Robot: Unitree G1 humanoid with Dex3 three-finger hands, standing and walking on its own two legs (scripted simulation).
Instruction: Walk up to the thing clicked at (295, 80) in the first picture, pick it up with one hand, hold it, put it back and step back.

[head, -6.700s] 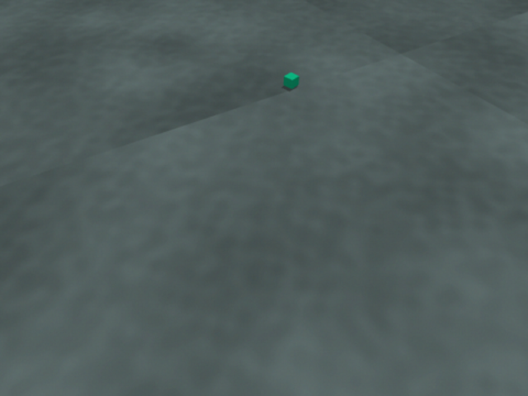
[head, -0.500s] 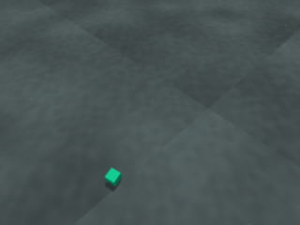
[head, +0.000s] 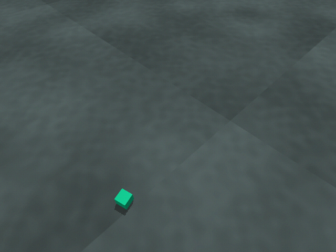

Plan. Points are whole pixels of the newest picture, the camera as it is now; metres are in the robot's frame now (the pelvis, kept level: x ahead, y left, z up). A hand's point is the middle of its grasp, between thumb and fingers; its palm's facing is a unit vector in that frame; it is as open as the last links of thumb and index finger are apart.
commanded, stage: stand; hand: left
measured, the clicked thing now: (124, 198) +0.54 +0.26 -0.75
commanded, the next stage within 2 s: none
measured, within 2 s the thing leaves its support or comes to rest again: neither
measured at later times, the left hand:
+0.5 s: hand out of the picture +0.08 +0.24 -0.16, palm faces -0.03 -0.94 -0.34, open 7.4 cm
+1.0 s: hand out of the picture +0.08 +0.24 -0.16, palm faces -0.02 -0.94 -0.34, open 7.4 cm
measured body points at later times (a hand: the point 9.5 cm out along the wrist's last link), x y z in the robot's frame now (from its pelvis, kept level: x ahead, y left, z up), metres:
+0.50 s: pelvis +0.01 -0.01 +0.00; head +0.02 -0.01 +0.45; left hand +0.09 +0.29 -0.13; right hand +0.09 -0.31 -0.13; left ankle +0.01 +0.11 -0.75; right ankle +0.01 -0.13 -0.75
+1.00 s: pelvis +0.01 -0.01 +0.00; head +0.01 -0.02 +0.45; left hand +0.08 +0.29 -0.13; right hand +0.08 -0.31 -0.13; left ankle +0.01 +0.11 -0.75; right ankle +0.01 -0.13 -0.75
